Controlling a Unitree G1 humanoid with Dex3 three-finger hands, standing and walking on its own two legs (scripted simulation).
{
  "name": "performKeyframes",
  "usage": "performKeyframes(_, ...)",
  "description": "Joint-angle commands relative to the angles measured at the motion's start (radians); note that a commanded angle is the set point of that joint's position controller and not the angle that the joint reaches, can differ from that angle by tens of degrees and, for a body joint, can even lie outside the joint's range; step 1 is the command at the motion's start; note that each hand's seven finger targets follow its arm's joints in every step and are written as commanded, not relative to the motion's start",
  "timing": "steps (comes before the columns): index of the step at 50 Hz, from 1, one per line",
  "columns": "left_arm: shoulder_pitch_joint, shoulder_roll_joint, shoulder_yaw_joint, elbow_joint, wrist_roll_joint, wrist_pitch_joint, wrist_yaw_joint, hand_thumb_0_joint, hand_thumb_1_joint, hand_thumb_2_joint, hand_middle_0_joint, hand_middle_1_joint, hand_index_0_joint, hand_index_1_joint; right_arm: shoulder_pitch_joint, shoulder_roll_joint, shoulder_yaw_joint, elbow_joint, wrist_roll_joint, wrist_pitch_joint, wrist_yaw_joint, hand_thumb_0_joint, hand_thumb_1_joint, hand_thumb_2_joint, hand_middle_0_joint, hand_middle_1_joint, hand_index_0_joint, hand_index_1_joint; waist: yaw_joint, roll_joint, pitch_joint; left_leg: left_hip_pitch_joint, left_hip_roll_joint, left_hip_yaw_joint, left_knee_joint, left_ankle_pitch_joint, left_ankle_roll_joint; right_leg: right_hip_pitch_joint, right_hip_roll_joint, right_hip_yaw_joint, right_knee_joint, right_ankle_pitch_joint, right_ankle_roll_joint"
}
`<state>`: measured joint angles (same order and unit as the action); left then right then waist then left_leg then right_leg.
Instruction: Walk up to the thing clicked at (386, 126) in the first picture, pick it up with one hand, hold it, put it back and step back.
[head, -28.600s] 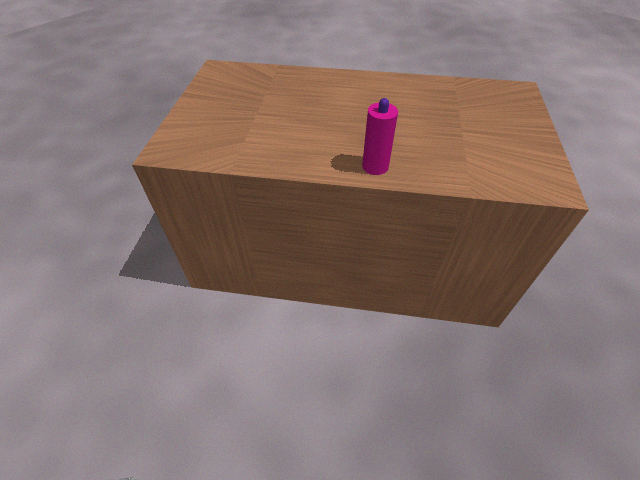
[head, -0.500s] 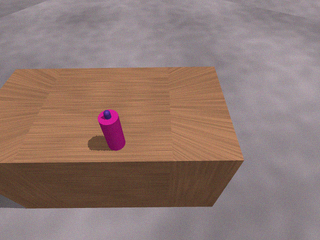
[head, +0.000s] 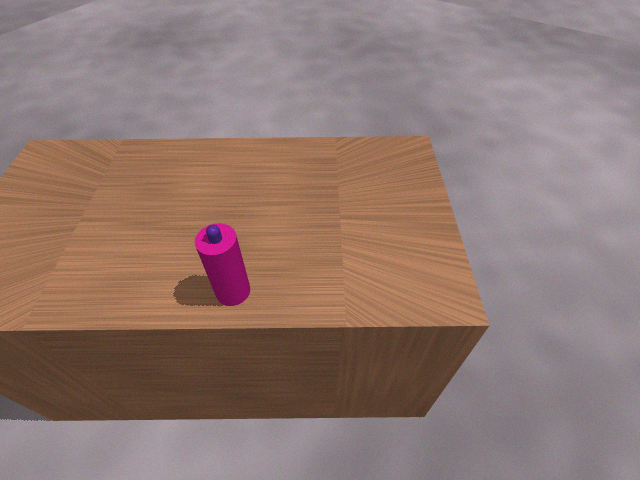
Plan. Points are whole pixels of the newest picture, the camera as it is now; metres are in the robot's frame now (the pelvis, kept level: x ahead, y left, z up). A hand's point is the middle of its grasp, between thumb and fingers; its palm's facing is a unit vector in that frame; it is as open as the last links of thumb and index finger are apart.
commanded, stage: stand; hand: left
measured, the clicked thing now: (223, 262) +0.46 +0.19 -0.09
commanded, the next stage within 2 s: step back in 0.92 s
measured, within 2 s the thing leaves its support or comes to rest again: neither
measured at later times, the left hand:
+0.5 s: hand out of the picture +0.07 +0.25 -0.16, palm faces -0.02 -0.94 -0.34, open 7.4 cm
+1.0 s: hand out of the picture +0.07 +0.25 -0.16, palm faces +0.01 -0.94 -0.35, open 7.4 cm
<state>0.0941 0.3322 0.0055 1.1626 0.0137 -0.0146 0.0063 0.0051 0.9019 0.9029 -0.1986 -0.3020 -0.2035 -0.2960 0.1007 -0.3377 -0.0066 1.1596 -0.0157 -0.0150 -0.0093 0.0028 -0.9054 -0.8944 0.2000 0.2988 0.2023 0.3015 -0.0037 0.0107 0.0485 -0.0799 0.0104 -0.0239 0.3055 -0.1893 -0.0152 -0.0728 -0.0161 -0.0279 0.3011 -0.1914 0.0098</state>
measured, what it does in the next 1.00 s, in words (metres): stands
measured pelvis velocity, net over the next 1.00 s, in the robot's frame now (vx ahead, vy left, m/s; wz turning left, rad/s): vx -0.01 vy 0.00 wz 0.01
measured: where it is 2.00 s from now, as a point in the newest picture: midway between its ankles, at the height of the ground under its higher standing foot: outside the picture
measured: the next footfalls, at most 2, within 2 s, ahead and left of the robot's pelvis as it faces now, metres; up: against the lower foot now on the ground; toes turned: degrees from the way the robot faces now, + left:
right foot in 1.70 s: -0.11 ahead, -0.05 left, +0.00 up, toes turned -1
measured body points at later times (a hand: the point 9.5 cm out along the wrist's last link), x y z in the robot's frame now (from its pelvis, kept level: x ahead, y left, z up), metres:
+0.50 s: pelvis +0.00 +0.00 +0.00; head +0.01 -0.01 +0.45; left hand +0.07 +0.29 -0.13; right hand +0.07 -0.30 -0.14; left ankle -0.01 +0.13 -0.75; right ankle -0.02 -0.12 -0.75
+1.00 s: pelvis -0.01 +0.00 +0.00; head +0.02 -0.01 +0.44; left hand +0.07 +0.30 -0.13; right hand +0.07 -0.31 -0.14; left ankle -0.01 +0.13 -0.75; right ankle -0.02 -0.12 -0.75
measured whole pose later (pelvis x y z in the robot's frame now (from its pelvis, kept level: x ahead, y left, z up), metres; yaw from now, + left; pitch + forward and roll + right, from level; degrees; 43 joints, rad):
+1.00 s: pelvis -0.01 +0.00 +0.00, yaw +0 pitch -2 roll -1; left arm 0.09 0.34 0.04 1.09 0.00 -0.01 0.00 0.01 0.90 0.90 -0.20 -0.30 -0.20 -0.30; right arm 0.08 -0.36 -0.01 1.10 -0.01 0.00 0.00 0.00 -0.91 -0.89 0.20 0.30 0.20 0.30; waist -0.01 0.02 0.10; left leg -0.16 0.03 -0.04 0.43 -0.22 -0.01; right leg -0.12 0.00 -0.04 0.36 -0.20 -0.01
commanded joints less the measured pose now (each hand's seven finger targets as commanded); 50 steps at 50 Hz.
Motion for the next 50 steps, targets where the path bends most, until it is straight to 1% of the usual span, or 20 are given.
performKeyframes(1, -0.028, 0.21, 0.039, -0.061, -0.005, -0.021, 0.012, 0.0, 0.9, 0.9, -0.2, -0.3, -0.2, -0.301, -0.037, -0.214, -0.033, -0.057, 0.003, -0.018, -0.01, 0.0, -0.9, -0.9, 0.2, 0.3, 0.2, 0.3, 0.007, 0.005, -0.076, -0.004, 0.116, -0.074, -0.039, 0.211, 0.029, 0.015, -0.121, 0.086, -0.032, 0.182, -0.023)
performKeyframes(3, -0.034, 0.211, 0.04, -0.061, -0.005, -0.021, 0.012, 0.0, 0.9, 0.9, -0.2, -0.3, -0.2, -0.301, -0.03, -0.209, -0.031, -0.057, 0.003, -0.016, -0.009, 0.0, -0.9, -0.9, 0.2, 0.3, 0.2, 0.3, 0.003, -0.006, -0.073, -0.015, 0.114, -0.072, -0.042, 0.188, 0.029, 0.02, -0.121, 0.084, -0.034, 0.163, -0.021)
performKeyframes(7, -0.024, 0.207, 0.037, -0.061, -0.004, -0.021, 0.01, 0.0, 0.9, 0.9, -0.2, -0.3, -0.2, -0.301, -0.032, -0.209, -0.03, -0.056, 0.005, -0.017, -0.008, 0.0, -0.9, -0.9, 0.2, 0.3, 0.2, 0.3, 0.004, -0.007, -0.07, -0.001, 0.114, -0.078, -0.042, 0.215, 0.024, 0.002, -0.118, 0.079, -0.034, 0.179, -0.022)
performKeyframes(9, -0.026, 0.214, 0.039, -0.061, -0.005, -0.02, 0.011, 0.0, 0.9, 0.9, -0.2, -0.3, -0.2, -0.301, -0.026, -0.212, -0.031, -0.055, 0.004, -0.016, -0.008, 0.0, -0.9, -0.9, 0.2, 0.3, 0.2, 0.3, 0.004, -0.013, -0.08, -0.01, 0.113, -0.077, -0.044, 0.179, 0.027, 0.014, -0.118, 0.08, -0.034, 0.149, -0.023)
performKeyframes(11, -0.023, 0.215, 0.038, -0.062, -0.004, -0.021, 0.011, 0.0, 0.9, 0.9, -0.2, -0.3, -0.2, -0.301, -0.03, -0.212, -0.032, -0.057, 0.006, -0.014, -0.008, 0.0, -0.9, -0.9, 0.2, 0.3, 0.2, 0.3, 0.003, -0.025, -0.071, 0.002, 0.114, -0.078, -0.04, 0.187, 0.029, 0.0, -0.12, 0.084, -0.039, 0.158, -0.024)
performKeyframes(13, -0.016, 0.209, 0.035, -0.065, -0.005, -0.023, 0.012, 0.0, 0.9, 0.9, -0.2, -0.3, -0.2, -0.301, -0.028, -0.212, -0.03, -0.061, 0.003, -0.015, -0.007, 0.0, -0.9, -0.9, 0.2, 0.3, 0.2, 0.3, 0.005, -0.016, -0.085, 0.002, 0.116, -0.075, -0.03, 0.226, 0.031, 0.014, -0.122, 0.08, -0.033, 0.209, -0.022)
performKeyframes(15, -0.02, 0.215, 0.037, -0.065, -0.006, -0.024, 0.012, 0.0, 0.9, 0.9, -0.2, -0.3, -0.2, -0.301, -0.022, -0.208, -0.028, -0.057, 0.005, -0.014, -0.007, 0.0, -0.9, -0.9, 0.2, 0.3, 0.2, 0.3, 0.002, -0.015, -0.069, -0.01, 0.111, -0.074, -0.037, 0.2, 0.028, 0.011, -0.124, 0.087, -0.039, 0.193, -0.022)
performKeyframes(16, -0.021, 0.217, 0.037, -0.065, -0.006, -0.024, 0.012, 0.0, 0.9, 0.9, -0.2, -0.3, -0.2, -0.301, -0.023, -0.208, -0.028, -0.06, 0.005, -0.015, -0.007, 0.0, -0.9, -0.9, 0.2, 0.3, 0.2, 0.3, 0.002, -0.017, -0.083, -0.001, 0.116, -0.074, -0.031, 0.22, 0.029, 0.024, -0.125, 0.083, -0.032, 0.21, -0.024)
performKeyframes(20, -0.017, 0.219, 0.039, -0.066, -0.006, -0.021, 0.01, 0.0, 0.9, 0.9, -0.2, -0.3, -0.2, -0.301, -0.02, -0.215, -0.028, -0.059, 0.004, -0.013, -0.006, 0.0, -0.9, -0.9, 0.2, 0.3, 0.2, 0.3, 0.003, -0.004, -0.059, -0.023, 0.111, -0.078, -0.048, 0.154, 0.028, 0.004, -0.119, 0.085, -0.043, 0.137, -0.025)
performKeyframes(24, -0.011, 0.218, 0.039, -0.068, -0.005, -0.022, 0.01, 0.0, 0.9, 0.9, -0.2, -0.3, -0.2, -0.3, -0.021, -0.215, -0.028, -0.064, 0.006, -0.016, -0.007, 0.0, -0.9, -0.9, 0.2, 0.3, 0.2, 0.3, 0.007, -0.011, -0.089, 0.002, 0.119, -0.079, -0.034, 0.243, 0.031, 0.025, -0.122, 0.08, -0.026, 0.215, -0.027)
performKeyframes(28, -0.014, 0.212, 0.038, -0.07, -0.007, -0.021, 0.009, 0.0, 0.9, 0.9, -0.2, -0.3, -0.2, -0.3, -0.019, -0.214, -0.025, -0.064, 0.006, -0.016, -0.009, 0.0, -0.9, -0.9, 0.2, 0.3, 0.2, 0.3, 0.006, -0.003, -0.078, -0.001, 0.116, -0.076, -0.034, 0.24, 0.028, 0.018, -0.122, 0.079, -0.026, 0.216, -0.027)
performKeyframes(32, -0.016, 0.219, 0.039, -0.069, -0.006, -0.02, 0.01, 0.0, 0.9, 0.9, -0.2, -0.3, -0.2, -0.3, -0.016, -0.212, -0.025, -0.068, 0.005, -0.016, -0.008, 0.0, -0.9, -0.9, 0.2, 0.3, 0.2, 0.3, 0.002, -0.018, -0.066, -0.009, 0.114, -0.079, -0.044, 0.2, 0.026, 0.007, -0.118, 0.078, -0.034, 0.173, -0.025)
performKeyframes(34, -0.02, 0.217, 0.039, -0.076, -0.007, -0.02, 0.008, 0.0, 0.9, 0.9, -0.2, -0.3, -0.2, -0.3, -0.019, -0.22, -0.028, -0.069, 0.004, -0.017, -0.009, 0.0, -0.9, -0.9, 0.2, 0.3, 0.2, 0.3, 0.003, -0.005, -0.081, 0.011, 0.12, -0.074, -0.029, 0.235, 0.03, 0.013, -0.124, 0.084, -0.028, 0.213, -0.028)
performKeyframes(39, -0.015, 0.223, 0.039, -0.078, -0.007, -0.023, 0.009, 0.0, 0.9, 0.9, -0.2, -0.3, -0.2, -0.3, -0.018, -0.212, -0.026, -0.071, 0.006, -0.017, -0.008, 0.0, -0.9, -0.9, 0.2, 0.3, 0.2, 0.3, 0.003, -0.019, -0.093, 0.017, 0.118, -0.072, -0.027, 0.263, 0.027, 0.023, -0.125, 0.082, -0.022, 0.258, -0.027)
performKeyframes(45, -0.017, 0.22, 0.038, -0.078, -0.007, -0.021, 0.009, 0.0, 0.9, 0.9, -0.2, -0.3, -0.2, -0.3, -0.017, -0.214, -0.027, -0.072, 0.005, -0.014, -0.007, 0.0, -0.9, -0.9, 0.2, 0.3, 0.2, 0.3, 0.003, -0.024, -0.053, -0.006, 0.116, -0.075, -0.041, 0.201, 0.025, 0.003, -0.118, 0.081, -0.041, 0.188, -0.027)
performKeyframes(46, -0.009, 0.279, 0.095, -0.102, -0.02, -0.011, 0.014, 0.0, 0.9, 0.9, -0.2, -0.3, -0.2, -0.3, -0.047, -0.243, -0.045, -0.091, 0.004, 0.005, -0.002, 0.0, -0.9, -0.9, 0.2, 0.3, 0.2, 0.3, 0.015, -0.031, 0.073, -0.114, 0.083, -0.07, 0.086, 0.309, 0.06, -0.051, -0.106, 0.097, 0.036, 0.344, -0.034)
performKeyframes(47, 0.018, 0.283, 0.098, -0.113, -0.022, -0.007, 0.018, 0.0, 0.9, 0.9, -0.2, -0.3, -0.2, -0.3, -0.032, -0.226, -0.047, -0.108, 0.011, 0.01, -0.004, 0.0, -0.9, -0.9, 0.2, 0.3, 0.2, 0.3, 0.01, -0.046, 0.036, -0.12, 0.064, -0.04, 0.149, 0.311, 0.061, -0.035, -0.121, 0.098, 0.055, 0.416, -0.057)
performKeyframes(48, 0.027, 0.283, 0.103, -0.124, -0.023, -0.005, 0.02, 0.0, 0.9, 0.9, -0.2, -0.3, -0.2, -0.3, -0.021, -0.215, -0.047, -0.116, 0.014, 0.013, -0.003, 0.0, -0.9, -0.9, 0.2, 0.3, 0.2, 0.3, 0.011, -0.06, 0.018, -0.129, 0.034, -0.018, 0.207, 0.26, 0.056, -0.027, -0.146, 0.12, 0.053, 0.457, -0.083)
performKeyframes(49, 0.03, 0.297, 0.11, -0.143, -0.02, -0.002, 0.021, 0.0, 0.9, 0.9, -0.2, -0.3, -0.2, -0.3, -0.011, -0.209, -0.049, -0.132, 0.017, 0.018, -0.003, 0.0, -0.9, -0.9, 0.2, 0.3, 0.2, 0.3, 0.009, -0.089, -0.019, -0.131, 0.006, -0.001, 0.271, 0.204, 0.053, -0.024, -0.188, 0.16, 0.047, 0.496, -0.125)
performKeyframes(50, 0.008, 0.308, 0.118, -0.167, -0.015, 0.001, 0.022, 0.0, 0.9, 0.9, -0.2, -0.3, -0.2, -0.3, 0.007, -0.205, -0.056, -0.143, 0.018, 0.027, -0.002, 0.0, -0.9, -0.9, 0.2, 0.3, 0.2, 0.3, 0.004, -0.13, -0.046, -0.159, -0.032, 0.008, 0.369, 0.061, 0.046, -0.031, -0.248, 0.215, 0.026, 0.476, -0.181)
